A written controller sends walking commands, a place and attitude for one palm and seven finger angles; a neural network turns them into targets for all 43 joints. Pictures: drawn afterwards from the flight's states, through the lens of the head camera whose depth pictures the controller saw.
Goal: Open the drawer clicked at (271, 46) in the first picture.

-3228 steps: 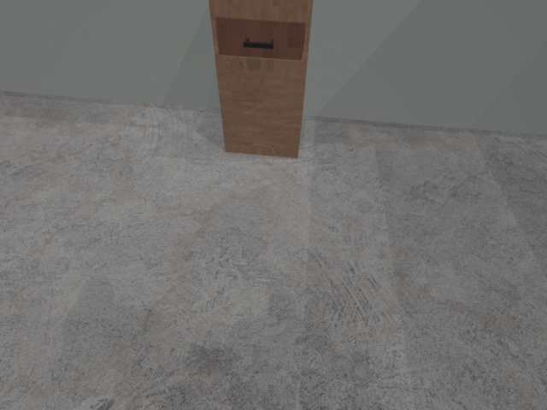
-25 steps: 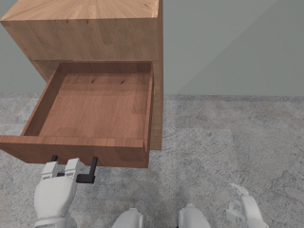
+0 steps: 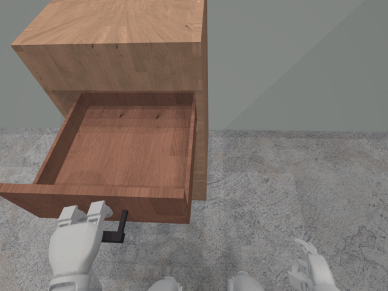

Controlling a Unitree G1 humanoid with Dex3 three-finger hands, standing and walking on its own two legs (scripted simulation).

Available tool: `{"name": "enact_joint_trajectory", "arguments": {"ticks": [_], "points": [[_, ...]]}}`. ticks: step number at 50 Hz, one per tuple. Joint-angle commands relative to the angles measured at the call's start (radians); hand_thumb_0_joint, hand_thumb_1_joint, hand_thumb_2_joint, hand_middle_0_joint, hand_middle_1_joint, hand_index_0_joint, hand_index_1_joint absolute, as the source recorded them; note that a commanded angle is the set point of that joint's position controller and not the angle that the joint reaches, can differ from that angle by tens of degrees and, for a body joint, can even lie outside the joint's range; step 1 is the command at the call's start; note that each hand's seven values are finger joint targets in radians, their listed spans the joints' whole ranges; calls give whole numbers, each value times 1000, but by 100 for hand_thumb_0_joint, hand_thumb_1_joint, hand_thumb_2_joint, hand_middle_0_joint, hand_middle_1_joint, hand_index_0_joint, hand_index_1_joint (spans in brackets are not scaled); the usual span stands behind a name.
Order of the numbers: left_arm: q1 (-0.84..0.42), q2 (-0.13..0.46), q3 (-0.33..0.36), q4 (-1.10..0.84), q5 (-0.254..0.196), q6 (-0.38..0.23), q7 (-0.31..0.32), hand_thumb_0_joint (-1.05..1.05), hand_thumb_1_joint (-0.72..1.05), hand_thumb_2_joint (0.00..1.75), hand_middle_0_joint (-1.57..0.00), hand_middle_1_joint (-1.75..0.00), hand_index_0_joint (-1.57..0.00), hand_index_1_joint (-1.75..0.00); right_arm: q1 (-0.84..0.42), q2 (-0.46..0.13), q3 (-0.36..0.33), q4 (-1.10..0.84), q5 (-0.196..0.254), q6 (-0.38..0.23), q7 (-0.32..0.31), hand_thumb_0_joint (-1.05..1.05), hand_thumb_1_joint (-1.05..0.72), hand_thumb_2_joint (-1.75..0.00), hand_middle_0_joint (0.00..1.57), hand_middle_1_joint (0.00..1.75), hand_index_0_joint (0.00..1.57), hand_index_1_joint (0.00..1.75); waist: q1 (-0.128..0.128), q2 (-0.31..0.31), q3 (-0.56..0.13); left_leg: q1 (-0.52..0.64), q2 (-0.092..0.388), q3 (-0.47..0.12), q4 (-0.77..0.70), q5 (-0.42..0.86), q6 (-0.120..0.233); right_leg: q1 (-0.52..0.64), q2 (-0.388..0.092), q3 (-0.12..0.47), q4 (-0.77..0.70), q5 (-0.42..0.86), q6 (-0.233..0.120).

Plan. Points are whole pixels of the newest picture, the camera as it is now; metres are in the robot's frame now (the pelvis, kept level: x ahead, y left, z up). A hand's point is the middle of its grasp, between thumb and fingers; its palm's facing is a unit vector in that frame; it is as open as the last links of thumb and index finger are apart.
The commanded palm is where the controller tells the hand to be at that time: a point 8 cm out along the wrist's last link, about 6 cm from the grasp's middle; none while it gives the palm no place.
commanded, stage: lift the hand off the handle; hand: left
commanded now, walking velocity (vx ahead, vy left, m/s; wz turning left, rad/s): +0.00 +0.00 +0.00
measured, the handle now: (95, 225) +0.25 +0.24 -0.03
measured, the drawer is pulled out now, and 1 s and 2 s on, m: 0.30 0.30 0.30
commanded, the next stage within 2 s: draw the hand back to the body in 1.94 s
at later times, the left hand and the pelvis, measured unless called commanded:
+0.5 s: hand (87, 242) +0.21 +0.22 +0.01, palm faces -0.02 -0.08 -1.00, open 13.7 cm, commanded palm +0.19 +0.22 +0.06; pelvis +0.01 -0.01 +0.02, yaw +0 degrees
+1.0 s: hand (78, 236) +0.21 +0.22 +0.05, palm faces +0.02 -0.08 -1.00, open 13.7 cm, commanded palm +0.19 +0.23 +0.10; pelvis +0.01 -0.01 +0.04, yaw +0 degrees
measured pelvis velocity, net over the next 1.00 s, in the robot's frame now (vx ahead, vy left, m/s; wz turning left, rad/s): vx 0.01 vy -0.01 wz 0.00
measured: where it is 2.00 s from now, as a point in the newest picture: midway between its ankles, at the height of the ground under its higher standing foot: outside the picture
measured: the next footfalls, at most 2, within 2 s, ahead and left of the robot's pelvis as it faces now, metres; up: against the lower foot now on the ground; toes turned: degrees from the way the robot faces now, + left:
none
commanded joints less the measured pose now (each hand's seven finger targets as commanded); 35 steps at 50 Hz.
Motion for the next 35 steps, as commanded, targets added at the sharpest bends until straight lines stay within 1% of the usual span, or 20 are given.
{"name": "enact_joint_trajectory", "arguments": {"ticks": [1,3,4,6,7,8,10,12,14,15,17,18,20,25,27,29,31,32,33,35], "points": [[0,150,80,-212,6,-15,23,0,-50,30,-30,-120,-30,-120,-71,-99,-42,-161,-1,-45,-2,0,-90,-90,20,30,20,30,0,-47,-207,130,-39,-24,-162,267,23,242,20,44,-194,246,6],[37,146,80,-228,7,-23,23,0,-50,30,-30,-120,-30,-120,-70,-96,-39,-168,-3,-44,4,0,-90,-90,20,30,20,30,8,-36,-221,150,-38,-23,-168,299,21,257,20,43,-190,278,4],[45,146,79,-235,9,-27,24,0,-50,30,-30,-120,-30,-120,-72,-96,-40,-172,-2,-42,8,0,-90,-90,20,30,20,30,10,-27,-204,151,-39,-23,-173,298,20,253,21,41,-194,273,3],[30,147,83,-248,16,-33,30,0,-50,30,-30,-120,-30,-120,-72,-96,-42,-170,-5,-39,13,0,-90,-90,20,30,20,30,6,-28,-196,160,-37,-23,-175,300,19,249,21,43,-200,272,3],[56,152,96,-241,14,-31,35,0,-50,30,-30,-120,-30,-120,-73,-95,-40,-178,-4,-39,15,0,-90,-90,20,30,20,30,6,-53,-190,155,-36,-22,-176,306,20,262,22,45,-203,295,3],[69,150,98,-239,17,-32,38,0,-50,30,-30,-120,-30,-120,-75,-95,-40,-176,-4,-37,18,0,-90,-90,20,30,20,30,12,-42,-191,156,-39,-22,-181,304,18,265,22,46,-202,292,3],[55,149,98,-242,18,-26,42,0,-50,30,-30,-120,-30,-120,-79,-95,-41,-180,-2,-33,21,0,-90,-90,20,30,20,30,11,-40,-166,153,-39,-22,-191,286,17,265,22,44,-212,274,3],[15,149,97,-250,16,-15,42,0,-50,30,-30,-120,-30,-120,-84,-97,-41,-180,-1,-31,20,0,-90,-90,20,30,20,30,-3,-54,-160,158,-38,-22,-196,278,20,271,21,52,-228,275,4],[-23,157,101,-246,15,-8,36,0,-50,30,-30,-120,-30,-120,-85,-95,-41,-174,1,-31,15,0,-90,-90,20,30,20,30,-2,-53,-164,163,-42,-19,-205,260,21,286,18,56,-241,257,8],[-40,145,84,-251,11,-4,29,0,-50,30,-30,-120,-30,-120,-86,-94,-40,-175,-1,-32,12,0,-90,-90,20,30,20,30,-8,-69,-157,164,-43,-19,-210,245,23,292,15,57,-254,241,12],[-44,166,102,-261,1,-4,17,0,-50,30,-30,-120,-30,-120,-83,-94,-40,-175,3,-36,5,0,-90,-90,20,30,20,30,-4,-70,-190,184,-44,-17,-217,265,26,326,14,67,-263,272,12],[-15,159,95,-257,-1,-3,8,0,-50,30,-30,-120,-30,-120,-82,-91,-39,-176,4,-37,4,0,-90,-90,20,30,20,30,5,-57,-188,194,-46,-15,-227,268,24,337,12,65,-267,272,13],[-21,151,77,-266,-9,-2,-11,0,-50,30,-30,-120,-30,-120,-82,-91,-37,-175,6,-37,4,0,-90,-90,20,30,20,30,3,-42,-175,209,-46,-15,-240,274,25,344,11,64,-282,276,13],[-10,154,72,-301,-19,-21,-45,0,-50,30,-30,-120,-30,-120,-82,-88,-33,-183,5,-40,6,0,-90,-90,20,30,20,30,10,-53,-152,231,-44,-17,-267,294,26,371,9,59,-302,294,13],[32,176,105,-287,-20,-30,-45,0,-50,30,-30,-120,-30,-120,-81,-88,-31,-185,7,-40,8,0,-90,-90,20,30,20,30,17,-85,-143,221,-44,-18,-272,305,25,393,9,67,-307,320,12],[20,169,102,-284,-12,-36,-43,0,-50,30,-30,-120,-30,-120,-83,-86,-32,-181,5,-38,12,0,-90,-90,20,30,20,30,17,-72,-124,223,-45,-15,-277,290,24,382,9,69,-313,303,12],[18,169,104,-312,-4,-43,-37,0,-50,30,-30,-120,-30,-120,-82,-86,-36,-184,3,-38,17,0,-90,-90,20,30,20,30,23,-38,-134,244,-44,-14,-286,301,22,380,11,65,-311,301,7],[25,171,108,-321,-6,-42,-34,0,-50,30,-30,-120,-30,-120,-81,-86,-38,-186,2,-38,19,0,-90,-90,20,30,20,30,21,-39,-153,257,-42,-15,-287,320,20,390,12,68,-310,321,5],[56,165,106,-325,-8,-40,-32,0,-50,30,-30,-120,-30,-120,-80,-83,-38,-189,4,-38,23,0,-90,-90,20,30,20,30,29,-27,-150,260,-43,-12,-292,318,19,397,11,64,-313,314,6],[42,156,94,-332,-12,-32,-33,0,-50,30,-30,-120,-30,-120,-83,-86,-39,-191,6,-36,26,0,-90,-90,20,30,20,30,24,-36,-136,262,-41,-16,-300,313,20,392,13,57,-318,301,7]]}}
